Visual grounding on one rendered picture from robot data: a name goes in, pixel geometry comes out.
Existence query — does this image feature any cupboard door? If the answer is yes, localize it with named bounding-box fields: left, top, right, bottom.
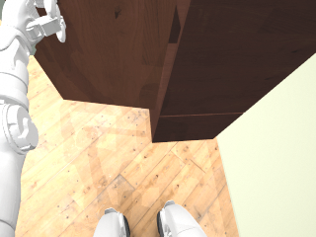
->
left=5, top=0, right=177, bottom=110

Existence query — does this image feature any robot left forearm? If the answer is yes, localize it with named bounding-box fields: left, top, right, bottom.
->
left=0, top=26, right=33, bottom=112

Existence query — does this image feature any robot left upper arm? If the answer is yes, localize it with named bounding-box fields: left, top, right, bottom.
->
left=0, top=103, right=39, bottom=237

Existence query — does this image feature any robot left hand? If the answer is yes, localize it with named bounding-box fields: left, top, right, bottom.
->
left=1, top=0, right=66, bottom=46

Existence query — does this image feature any robot right shin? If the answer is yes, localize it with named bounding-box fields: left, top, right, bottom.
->
left=162, top=200, right=175, bottom=237

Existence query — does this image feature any right robot thigh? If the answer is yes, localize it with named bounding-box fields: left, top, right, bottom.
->
left=160, top=203, right=207, bottom=237

